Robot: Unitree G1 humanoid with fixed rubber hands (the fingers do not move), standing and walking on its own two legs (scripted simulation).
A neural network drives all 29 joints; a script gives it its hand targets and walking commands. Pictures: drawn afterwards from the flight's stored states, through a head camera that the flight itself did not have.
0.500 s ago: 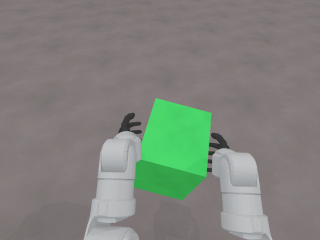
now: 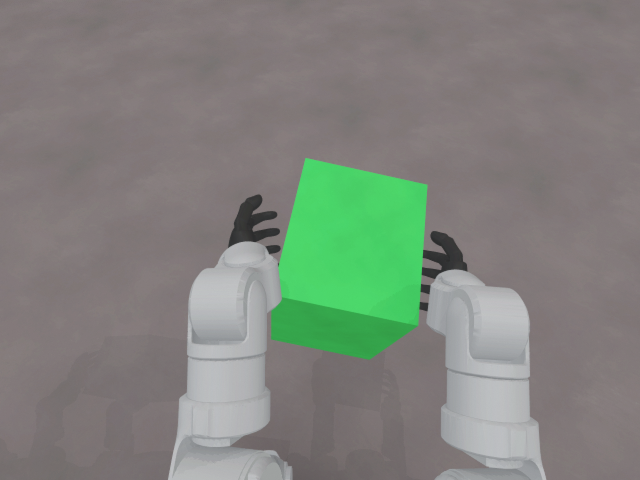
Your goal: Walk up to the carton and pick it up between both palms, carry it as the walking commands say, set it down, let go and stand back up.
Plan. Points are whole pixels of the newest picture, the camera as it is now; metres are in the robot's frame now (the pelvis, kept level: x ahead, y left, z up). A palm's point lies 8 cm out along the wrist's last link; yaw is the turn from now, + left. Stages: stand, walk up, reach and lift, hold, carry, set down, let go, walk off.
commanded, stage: carry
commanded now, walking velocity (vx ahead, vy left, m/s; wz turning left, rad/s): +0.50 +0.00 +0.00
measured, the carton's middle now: (341, 270) +0.39 +0.02 -0.01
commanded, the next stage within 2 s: none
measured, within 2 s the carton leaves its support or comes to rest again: neither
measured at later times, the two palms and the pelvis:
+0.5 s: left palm (256, 68) +0.65 +0.17 +0.13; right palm (406, 84) +0.65 -0.06 +0.11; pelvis +0.34 +0.03 +0.02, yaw +1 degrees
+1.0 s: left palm out of the picture +1.08 +0.06 +0.11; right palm out of the picture +1.05 -0.17 +0.08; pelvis +0.74 -0.03 +0.01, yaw -3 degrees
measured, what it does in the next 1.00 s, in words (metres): walks ahead: left foot, then right foot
